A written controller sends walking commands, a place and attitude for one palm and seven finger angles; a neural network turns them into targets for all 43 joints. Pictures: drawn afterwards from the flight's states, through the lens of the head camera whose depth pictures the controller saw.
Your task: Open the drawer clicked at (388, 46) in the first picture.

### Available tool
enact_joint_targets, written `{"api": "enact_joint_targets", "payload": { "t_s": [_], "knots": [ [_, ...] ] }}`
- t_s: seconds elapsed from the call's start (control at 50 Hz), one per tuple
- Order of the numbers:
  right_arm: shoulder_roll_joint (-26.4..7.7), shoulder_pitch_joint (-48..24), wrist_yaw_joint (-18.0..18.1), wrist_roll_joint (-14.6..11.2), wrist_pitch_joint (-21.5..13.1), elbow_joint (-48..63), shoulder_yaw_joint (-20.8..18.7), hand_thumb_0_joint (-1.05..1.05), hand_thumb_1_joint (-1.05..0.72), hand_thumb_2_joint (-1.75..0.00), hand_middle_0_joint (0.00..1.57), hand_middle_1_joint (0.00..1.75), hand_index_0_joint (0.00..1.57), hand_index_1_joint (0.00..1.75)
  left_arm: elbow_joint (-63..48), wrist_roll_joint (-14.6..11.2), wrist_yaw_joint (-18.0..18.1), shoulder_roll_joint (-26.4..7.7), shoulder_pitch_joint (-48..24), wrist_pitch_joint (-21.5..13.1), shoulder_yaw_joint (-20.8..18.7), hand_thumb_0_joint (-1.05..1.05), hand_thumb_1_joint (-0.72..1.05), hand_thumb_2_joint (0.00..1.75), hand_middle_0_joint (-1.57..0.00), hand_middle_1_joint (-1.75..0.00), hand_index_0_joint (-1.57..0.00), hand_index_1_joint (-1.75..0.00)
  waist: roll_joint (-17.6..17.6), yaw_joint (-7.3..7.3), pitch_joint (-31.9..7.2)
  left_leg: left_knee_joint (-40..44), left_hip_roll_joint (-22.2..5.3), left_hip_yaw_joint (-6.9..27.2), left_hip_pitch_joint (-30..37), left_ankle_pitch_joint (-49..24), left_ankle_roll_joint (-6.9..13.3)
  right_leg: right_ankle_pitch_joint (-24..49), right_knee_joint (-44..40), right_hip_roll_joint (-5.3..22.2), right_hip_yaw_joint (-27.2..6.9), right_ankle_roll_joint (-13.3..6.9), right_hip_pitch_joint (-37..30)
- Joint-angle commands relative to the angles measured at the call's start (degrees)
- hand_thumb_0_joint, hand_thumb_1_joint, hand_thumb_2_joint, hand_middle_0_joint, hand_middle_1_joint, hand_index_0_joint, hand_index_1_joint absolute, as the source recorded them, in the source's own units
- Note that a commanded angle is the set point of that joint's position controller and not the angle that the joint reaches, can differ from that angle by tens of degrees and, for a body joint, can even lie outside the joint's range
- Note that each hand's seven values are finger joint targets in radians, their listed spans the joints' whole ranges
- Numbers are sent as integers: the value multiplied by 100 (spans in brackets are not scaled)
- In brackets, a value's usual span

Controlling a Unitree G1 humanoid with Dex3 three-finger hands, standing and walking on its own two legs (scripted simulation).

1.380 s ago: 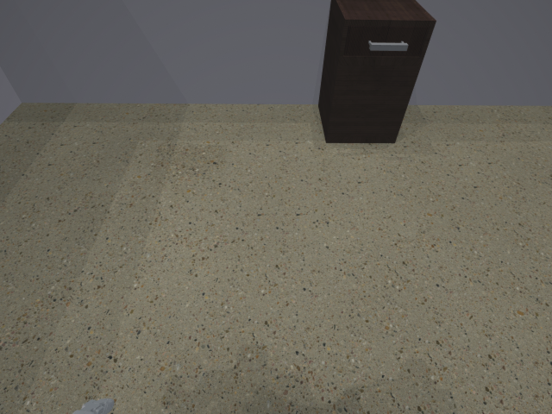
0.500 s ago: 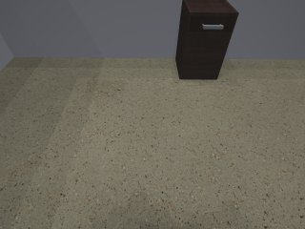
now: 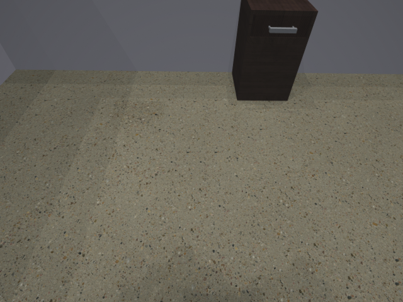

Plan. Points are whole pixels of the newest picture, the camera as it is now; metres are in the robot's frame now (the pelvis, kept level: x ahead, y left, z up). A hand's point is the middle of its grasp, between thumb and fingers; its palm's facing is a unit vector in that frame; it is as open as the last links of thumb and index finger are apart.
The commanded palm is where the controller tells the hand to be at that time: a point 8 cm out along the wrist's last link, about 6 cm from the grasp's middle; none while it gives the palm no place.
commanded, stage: look at it before walking up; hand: left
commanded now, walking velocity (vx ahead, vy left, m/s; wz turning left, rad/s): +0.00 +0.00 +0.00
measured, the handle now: (282, 28) +1.77 -0.44 -0.17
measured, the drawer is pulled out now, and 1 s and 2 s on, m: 0.00 0.00 0.00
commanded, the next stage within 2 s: walk to a spot facing it in 0.06 s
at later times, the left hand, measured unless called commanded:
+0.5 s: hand out of the picture +0.07 +0.20 -0.18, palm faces -0.14 -0.95 -0.26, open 7.4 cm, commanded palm none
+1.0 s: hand out of the picture +0.13 +0.16 -0.17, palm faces -0.26 -0.95 -0.20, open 7.4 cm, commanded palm none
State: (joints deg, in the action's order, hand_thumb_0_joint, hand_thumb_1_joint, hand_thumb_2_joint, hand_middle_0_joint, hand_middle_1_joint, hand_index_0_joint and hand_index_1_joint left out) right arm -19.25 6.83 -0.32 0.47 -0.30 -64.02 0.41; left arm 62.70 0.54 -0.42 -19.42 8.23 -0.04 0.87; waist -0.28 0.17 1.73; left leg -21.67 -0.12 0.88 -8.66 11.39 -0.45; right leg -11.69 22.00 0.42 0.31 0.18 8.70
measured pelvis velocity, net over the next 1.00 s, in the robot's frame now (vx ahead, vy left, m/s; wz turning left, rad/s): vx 0.14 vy -0.03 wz -0.39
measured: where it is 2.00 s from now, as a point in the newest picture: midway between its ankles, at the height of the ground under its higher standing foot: (239, 236)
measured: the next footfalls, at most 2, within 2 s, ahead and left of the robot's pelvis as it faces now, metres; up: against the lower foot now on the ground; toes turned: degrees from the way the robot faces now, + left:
left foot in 1.08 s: +0.33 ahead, +0.03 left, +0.00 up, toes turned -20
right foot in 1.68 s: +0.46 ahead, -0.24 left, +0.00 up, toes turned -49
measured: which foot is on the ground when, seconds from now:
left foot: down 0.00-0.56, up 0.58-1.00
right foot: down 0.00-1.00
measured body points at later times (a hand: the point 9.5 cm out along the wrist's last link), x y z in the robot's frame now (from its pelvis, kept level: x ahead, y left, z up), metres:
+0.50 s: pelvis +0.00 -0.01 -0.02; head +0.01 -0.02 +0.43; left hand +0.08 +0.25 -0.16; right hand +0.04 -0.28 -0.16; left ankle +0.00 +0.12 -0.75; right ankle -0.01 -0.11 -0.73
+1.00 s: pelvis +0.14 -0.03 -0.01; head +0.17 -0.04 +0.44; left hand +0.14 +0.21 -0.15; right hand +0.18 -0.31 -0.14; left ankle +0.26 +0.07 -0.71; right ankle -0.01 -0.11 -0.75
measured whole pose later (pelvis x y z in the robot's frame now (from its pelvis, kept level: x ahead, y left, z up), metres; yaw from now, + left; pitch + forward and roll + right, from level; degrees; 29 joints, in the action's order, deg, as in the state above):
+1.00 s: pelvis +0.14 -0.03 -0.01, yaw -22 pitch +2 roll -1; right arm -12.4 6.3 -1.4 1.1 0.2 -53.7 -2.9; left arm 59.2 1.7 0.3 -9.1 27.5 -2.6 -1.9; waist 0.7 4.3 1.0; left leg -47.3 -5.2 -2.2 -32.3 13.2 -3.7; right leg -19.7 18.7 -3.5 -9.0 -2.1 0.5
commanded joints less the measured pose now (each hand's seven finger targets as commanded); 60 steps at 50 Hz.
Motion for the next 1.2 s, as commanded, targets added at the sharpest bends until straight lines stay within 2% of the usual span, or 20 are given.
{"api": "enact_joint_targets", "payload": {
  "t_s": [0.0,0.16,0.3,0.34,0.42,0.46,0.5,0.52,0.54,0.56,0.64,0.7,0.92,0.98,1.02,1.04,1.06,1.08,1.12,1.18],
  "knots": [
    [-1207,-284,89,-14,-155,393,-233,0,-90,-90,20,30,20,30,-388,9,104,-1199,-244,-153,-258,0,90,90,-20,-30,-20,-30,0,3,-327,334,-642,558,75,-739,206,629,-388,672,-627,-192,-35],
    [-1223,-320,107,-4,-159,403,-238,0,-90,-90,20,30,20,30,-417,9,105,-1215,-289,-146,-261,0,90,90,-20,-30,-20,-30,8,-14,-341,332,-681,479,222,-938,190,950,-358,658,-658,-204,-46],
    [-662,192,208,22,62,652,-284,0,-90,-90,20,30,20,30,-712,34,105,-588,144,191,-278,0,90,90,-20,-30,-20,-30,84,-54,-191,-175,-935,109,200,-859,165,1320,536,391,-749,-119,742],
    [-730,172,226,31,83,815,-362,0,-90,-90,20,30,20,30,-866,48,69,-524,180,234,-324,0,90,90,-20,-30,-20,-30,299,-50,-176,-107,-1163,235,150,-776,307,1043,984,208,-624,-60,1007],
    [-904,127,164,59,29,1040,-484,0,-90,-90,20,30,20,30,-1116,82,-74,-269,339,276,-414,0,90,90,-20,-30,-20,-30,1125,-24,-211,687,-2128,913,-59,1029,1003,-1845,2704,-17,-52,59,1411],
    [-855,-38,146,86,0,1129,-511,0,-90,-90,20,30,20,30,-1193,95,-153,-199,420,242,-472,0,90,90,-20,-30,-20,-30,1023,111,35,499,-2099,600,-570,1415,887,-1738,2313,204,-54,4,1036],
    [-737,-231,103,92,36,1155,-504,0,-90,-90,20,30,20,30,-924,118,-177,-138,1329,155,-514,0,90,90,-20,-30,-20,-30,416,560,-42,-797,-1538,-148,-1475,2007,433,-1039,1225,-62,312,-53,-286],
    [-351,-197,71,46,74,1268,-428,0,-90,-90,20,30,20,30,-799,159,-115,-479,1840,57,-593,0,90,90,-20,-30,-20,-30,-1008,733,108,-2618,-786,-810,-2478,2554,-5,-1923,-113,674,-1118,-347,-813],
    [16,-513,29,55,23,1620,-342,0,-90,-90,20,30,20,30,-779,133,-3,-1003,2198,-32,-662,0,90,90,-20,-30,-20,-30,-2338,822,489,-4317,-122,-806,-3809,2790,-230,-2182,-1380,2018,-3898,-921,-618],
    [-252,-777,7,91,-36,1761,-383,0,-90,-90,20,30,20,30,-849,65,92,-907,2221,-70,-653,0,90,90,-20,-30,-20,-30,-1454,786,636,-4535,-392,-42,-3773,2062,-120,-2215,-1623,2111,-4009,-1192,-311],
    [-107,-237,-59,102,-118,1416,-453,0,-90,-90,20,30,20,30,-1022,59,65,-287,1431,-275,-524,0,90,90,-20,-30,-20,-30,-225,159,459,-4321,-680,-30,-3056,575,-217,-981,-1183,1397,-2650,-1160,85],
    [104,0,-75,88,-93,1351,-461,0,-90,-90,20,30,20,30,-899,49,54,-190,1653,-359,-525,0,90,90,-20,-30,-20,-30,-383,67,215,-4096,-622,-174,-2980,95,-323,137,-1041,1059,-1979,-1026,-179],
    [366,-1017,-94,53,-238,1863,-388,0,-90,-90,20,30,20,30,-573,131,169,-11,2333,-367,-539,0,90,90,-20,-30,-20,-30,-784,482,223,-2536,-452,-383,-3199,261,-320,1847,-572,1011,-2094,-1094,-1156],
    [367,-827,-81,11,-306,1850,-381,0,-90,-90,20,30,20,30,-632,137,194,-97,2060,-337,-576,0,90,90,-20,-30,-20,-30,-916,337,235,-1725,-305,-431,-2167,475,-162,2443,-240,993,-2070,-995,-714],
    [186,365,24,23,-363,1474,-438,0,-90,-90,20,30,20,30,-729,88,176,-190,1638,-354,-627,0,90,90,-20,-30,-20,-30,-729,-270,-170,-754,-51,-595,-289,13,-40,3044,800,603,-1688,-761,29],
    [-195,1365,119,42,-386,1159,-521,0,-90,-90,20,30,20,30,-758,45,149,-50,1591,-367,-638,0,90,90,-20,-30,-20,-30,-327,-657,-775,-591,-461,-271,1318,-293,42,2412,1910,282,-1454,-587,709],
    [-916,2110,158,134,-413,968,-702,0,-90,-90,20,30,20,30,-823,-51,63,304,1868,-341,-620,0,90,90,-20,-30,-20,-30,1429,-769,-1488,-407,-2252,1875,2658,-318,533,-689,3804,-498,-635,-258,2091],
    [-969,2251,149,95,-366,944,-656,0,-90,-90,20,30,20,30,-910,-30,42,352,1823,-373,-581,0,90,90,-20,-30,-20,-30,1659,-653,-1495,395,-3031,3063,2409,-128,872,-2053,5023,-477,-577,-198,2705],
    [-255,1279,154,68,-370,1129,-518,0,-90,-90,20,30,20,30,-927,71,12,252,1196,-290,-615,0,90,90,-20,-30,-20,-30,878,-385,-151,897,-2691,2338,628,903,886,-1254,5689,151,-534,-155,2909],
    [361,1024,166,83,-504,1036,-319,0,-90,-90,20,30,20,30,-862,155,-137,538,1180,-93,-607,0,90,90,-20,-30,-20,-30,781,58,481,907,-1872,486,-468,-556,345,-439,5328,386,-324,-73,2478]
  ]
}}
